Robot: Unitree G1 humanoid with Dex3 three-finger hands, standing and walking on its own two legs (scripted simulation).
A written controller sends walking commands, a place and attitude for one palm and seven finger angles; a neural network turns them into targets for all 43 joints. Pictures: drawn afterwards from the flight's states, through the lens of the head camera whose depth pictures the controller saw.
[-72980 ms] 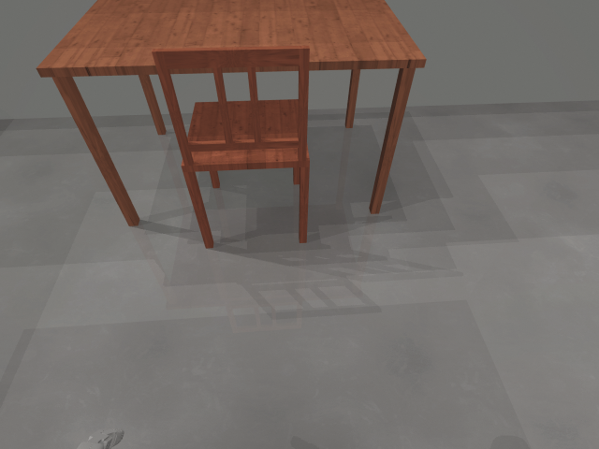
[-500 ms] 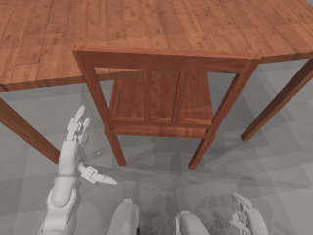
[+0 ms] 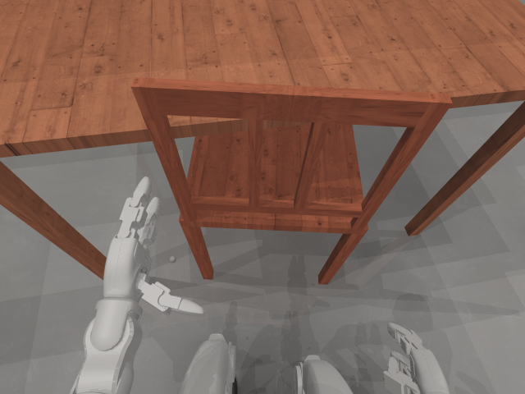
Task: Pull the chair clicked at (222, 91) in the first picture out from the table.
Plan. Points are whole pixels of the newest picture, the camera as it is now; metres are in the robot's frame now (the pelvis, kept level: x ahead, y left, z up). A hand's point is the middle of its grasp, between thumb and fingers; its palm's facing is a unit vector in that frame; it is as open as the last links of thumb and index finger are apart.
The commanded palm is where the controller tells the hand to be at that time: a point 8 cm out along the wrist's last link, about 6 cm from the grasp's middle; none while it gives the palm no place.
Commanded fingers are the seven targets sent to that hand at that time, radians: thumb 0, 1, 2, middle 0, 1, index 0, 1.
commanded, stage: aim the fingers beside a spindle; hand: left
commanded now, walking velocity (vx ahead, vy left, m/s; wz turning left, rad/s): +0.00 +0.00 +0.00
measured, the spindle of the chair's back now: (255, 167) +0.48 +0.03 +0.01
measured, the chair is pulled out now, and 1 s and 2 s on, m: -0.07 -0.07 -0.07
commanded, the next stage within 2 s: none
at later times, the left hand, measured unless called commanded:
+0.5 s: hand (188, 263) +0.30 +0.12 +0.01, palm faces -0.03 -1.00 +0.00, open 16.9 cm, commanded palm +0.29 +0.19 +0.02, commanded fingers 0.00 -0.50 0.30 -0.06 -0.08 -0.06 -0.08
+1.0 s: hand (164, 244) +0.31 +0.15 +0.05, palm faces +0.09 -0.99 -0.06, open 16.9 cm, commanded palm +0.29 +0.19 +0.02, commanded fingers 0.00 -0.50 0.30 -0.06 -0.08 -0.06 -0.08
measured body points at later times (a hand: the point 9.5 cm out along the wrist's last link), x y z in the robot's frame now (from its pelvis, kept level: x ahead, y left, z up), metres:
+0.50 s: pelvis +0.00 +0.00 +0.00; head +0.10 +0.02 +0.44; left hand +0.30 +0.18 +0.01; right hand +0.17 -0.23 -0.10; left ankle +0.05 +0.10 -0.62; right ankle -0.02 -0.12 -0.62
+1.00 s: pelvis +0.00 -0.01 +0.00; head +0.10 +0.00 +0.44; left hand +0.30 +0.20 +0.05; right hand +0.17 -0.24 -0.10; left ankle +0.05 +0.10 -0.62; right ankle -0.02 -0.12 -0.62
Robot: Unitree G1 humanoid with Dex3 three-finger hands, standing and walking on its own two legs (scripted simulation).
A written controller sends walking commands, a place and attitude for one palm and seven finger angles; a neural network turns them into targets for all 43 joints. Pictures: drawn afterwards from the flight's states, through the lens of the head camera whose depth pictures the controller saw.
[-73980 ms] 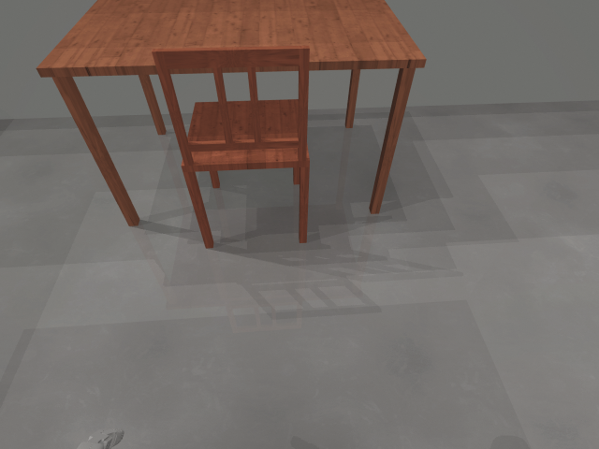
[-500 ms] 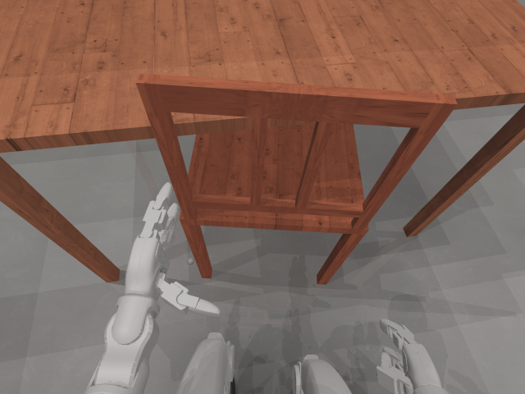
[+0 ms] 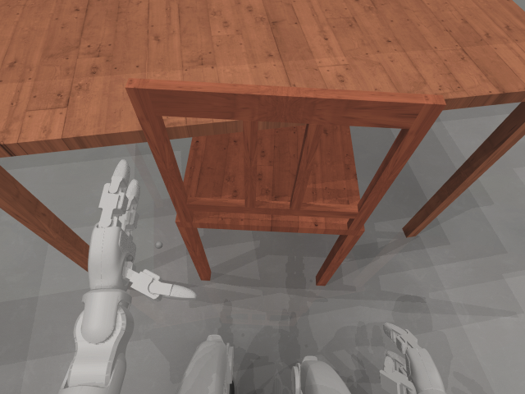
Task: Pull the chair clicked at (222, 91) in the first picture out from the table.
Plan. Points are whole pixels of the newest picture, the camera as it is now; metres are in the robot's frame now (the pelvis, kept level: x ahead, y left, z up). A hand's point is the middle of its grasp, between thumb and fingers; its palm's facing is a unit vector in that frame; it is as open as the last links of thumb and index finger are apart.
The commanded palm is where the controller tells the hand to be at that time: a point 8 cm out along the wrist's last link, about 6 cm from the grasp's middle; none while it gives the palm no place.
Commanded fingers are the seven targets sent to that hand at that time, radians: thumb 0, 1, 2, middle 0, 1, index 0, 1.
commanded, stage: aim the fingers beside a spindle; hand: left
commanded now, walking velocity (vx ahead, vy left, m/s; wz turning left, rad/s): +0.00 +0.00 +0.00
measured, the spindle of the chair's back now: (250, 168) +0.48 +0.04 +0.01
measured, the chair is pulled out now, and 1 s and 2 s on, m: -0.07 -0.07 -0.07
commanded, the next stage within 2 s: push the fingers through the gap in 1.22 s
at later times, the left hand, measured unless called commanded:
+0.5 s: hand (184, 269) +0.30 +0.13 -0.01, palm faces -0.06 -1.00 +0.05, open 17.0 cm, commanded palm +0.29 +0.19 +0.02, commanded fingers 0.00 -0.50 0.30 -0.06 -0.08 -0.06 -0.08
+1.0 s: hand (167, 251) +0.30 +0.14 +0.06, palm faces +0.05 -1.00 -0.03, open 16.9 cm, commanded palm +0.29 +0.20 +0.03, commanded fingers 0.00 -0.50 0.30 -0.06 -0.08 -0.06 -0.08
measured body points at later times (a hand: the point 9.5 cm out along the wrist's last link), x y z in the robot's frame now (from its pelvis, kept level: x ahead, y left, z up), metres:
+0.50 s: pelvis +0.00 +0.00 +0.00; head +0.10 +0.01 +0.44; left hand +0.30 +0.19 -0.01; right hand +0.16 -0.24 -0.10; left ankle +0.05 +0.11 -0.62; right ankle -0.02 -0.11 -0.62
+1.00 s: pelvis +0.00 +0.01 +0.01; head +0.10 +0.02 +0.44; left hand +0.29 +0.20 +0.06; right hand +0.17 -0.23 -0.10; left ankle +0.05 +0.11 -0.62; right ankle -0.02 -0.11 -0.62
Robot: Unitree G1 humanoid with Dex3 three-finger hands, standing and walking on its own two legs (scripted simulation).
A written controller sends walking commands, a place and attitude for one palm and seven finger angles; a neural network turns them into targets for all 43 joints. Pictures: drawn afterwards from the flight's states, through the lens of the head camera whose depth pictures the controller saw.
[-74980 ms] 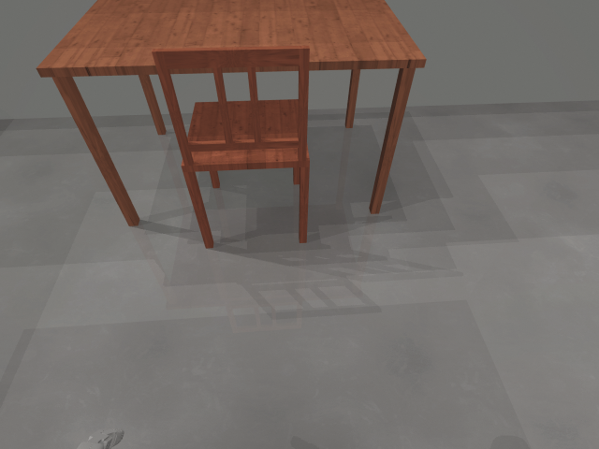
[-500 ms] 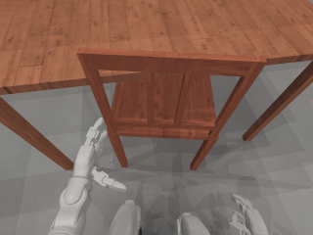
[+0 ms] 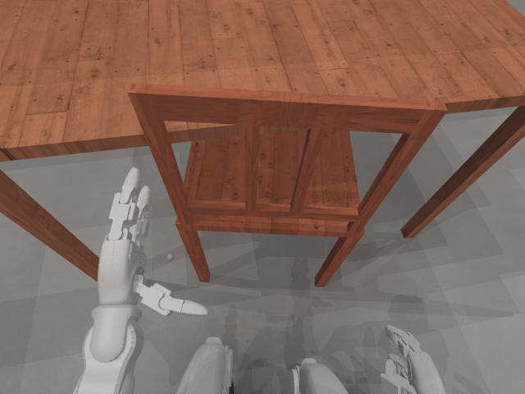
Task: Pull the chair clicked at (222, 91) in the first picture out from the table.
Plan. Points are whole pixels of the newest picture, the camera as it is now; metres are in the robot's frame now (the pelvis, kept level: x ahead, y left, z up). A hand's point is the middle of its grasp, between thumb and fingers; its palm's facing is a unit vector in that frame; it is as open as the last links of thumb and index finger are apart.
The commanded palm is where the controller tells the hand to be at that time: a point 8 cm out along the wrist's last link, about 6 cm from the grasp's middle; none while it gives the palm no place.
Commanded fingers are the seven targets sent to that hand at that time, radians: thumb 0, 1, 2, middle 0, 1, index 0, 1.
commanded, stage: aim the fingers beside a spindle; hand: left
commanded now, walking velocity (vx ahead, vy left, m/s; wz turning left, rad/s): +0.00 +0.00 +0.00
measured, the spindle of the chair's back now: (251, 171) +0.48 +0.04 +0.00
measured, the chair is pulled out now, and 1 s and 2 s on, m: -0.07 -0.07 -0.07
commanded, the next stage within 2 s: push the fingers through the gap in 0.22 s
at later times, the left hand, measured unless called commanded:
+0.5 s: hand (172, 258) +0.31 +0.15 +0.00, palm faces +0.01 -1.00 -0.04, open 17.0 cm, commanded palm +0.29 +0.20 +0.03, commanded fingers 0.00 -0.50 0.30 -0.06 -0.08 -0.06 -0.08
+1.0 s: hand (177, 219) +0.36 +0.14 +0.04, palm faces +0.04 -1.00 -0.04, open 16.9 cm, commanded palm +0.34 +0.19 +0.02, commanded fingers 0.00 -0.50 0.30 -0.06 -0.08 -0.06 -0.08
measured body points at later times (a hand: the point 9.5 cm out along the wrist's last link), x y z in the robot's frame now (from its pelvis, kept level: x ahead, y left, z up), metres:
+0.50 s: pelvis -0.01 -0.01 +0.00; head +0.08 +0.00 +0.44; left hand +0.31 +0.20 +0.01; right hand +0.16 -0.24 -0.11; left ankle +0.04 +0.10 -0.63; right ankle -0.02 -0.11 -0.63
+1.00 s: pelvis -0.01 +0.00 +0.00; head +0.09 +0.01 +0.44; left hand +0.35 +0.19 +0.05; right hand +0.13 -0.25 -0.11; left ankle +0.04 +0.10 -0.63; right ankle -0.02 -0.11 -0.63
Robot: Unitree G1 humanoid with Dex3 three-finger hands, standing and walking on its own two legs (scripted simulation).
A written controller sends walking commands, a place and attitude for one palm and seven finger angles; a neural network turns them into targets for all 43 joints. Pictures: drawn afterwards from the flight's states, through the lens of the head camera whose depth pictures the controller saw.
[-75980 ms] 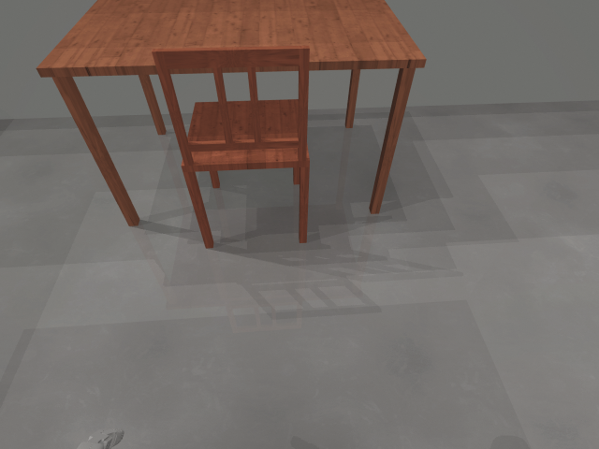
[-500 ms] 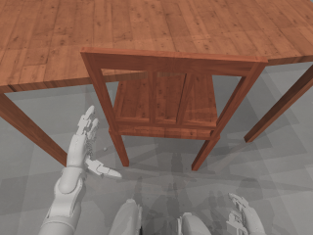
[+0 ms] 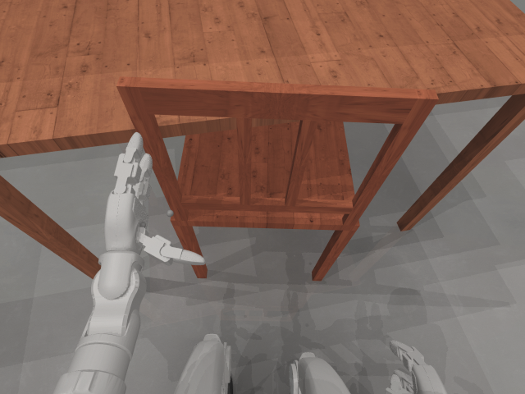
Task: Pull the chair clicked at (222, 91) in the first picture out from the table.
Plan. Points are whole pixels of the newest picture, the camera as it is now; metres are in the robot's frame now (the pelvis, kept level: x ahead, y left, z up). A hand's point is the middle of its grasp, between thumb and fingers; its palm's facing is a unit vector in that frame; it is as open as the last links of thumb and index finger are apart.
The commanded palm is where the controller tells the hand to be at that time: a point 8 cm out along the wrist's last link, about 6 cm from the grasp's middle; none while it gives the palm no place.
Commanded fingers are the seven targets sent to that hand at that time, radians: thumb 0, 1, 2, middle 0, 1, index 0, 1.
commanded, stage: push the fingers through the gap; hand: left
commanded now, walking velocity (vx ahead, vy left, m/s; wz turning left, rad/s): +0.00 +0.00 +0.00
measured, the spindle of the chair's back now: (244, 165) +0.48 +0.04 +0.00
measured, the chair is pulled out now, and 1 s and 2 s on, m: -0.07 -0.07 -0.07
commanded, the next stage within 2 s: aim the fingers beside a spindle in 0.14 s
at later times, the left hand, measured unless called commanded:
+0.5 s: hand (152, 211) +0.37 +0.17 +0.05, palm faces +0.03 -1.00 -0.02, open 16.9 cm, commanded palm +0.36 +0.20 +0.01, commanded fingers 0.00 -0.50 0.30 -0.06 -0.08 -0.06 -0.08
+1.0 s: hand (157, 233) +0.35 +0.17 +0.02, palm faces +0.07 -1.00 -0.01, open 16.9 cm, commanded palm +0.34 +0.20 +0.02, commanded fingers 0.00 -0.50 0.30 -0.06 -0.08 -0.06 -0.08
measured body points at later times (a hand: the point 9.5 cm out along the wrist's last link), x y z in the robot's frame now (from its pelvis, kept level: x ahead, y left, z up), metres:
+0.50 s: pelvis -0.05 +0.01 -0.03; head +0.03 +0.05 +0.41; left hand +0.36 +0.22 +0.05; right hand +0.09 -0.24 -0.12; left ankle +0.05 +0.11 -0.62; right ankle -0.01 -0.11 -0.63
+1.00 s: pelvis -0.11 +0.03 -0.04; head -0.01 +0.06 +0.40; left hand +0.34 +0.22 +0.02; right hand -0.02 -0.24 -0.13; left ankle +0.05 +0.10 -0.62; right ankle -0.01 -0.11 -0.63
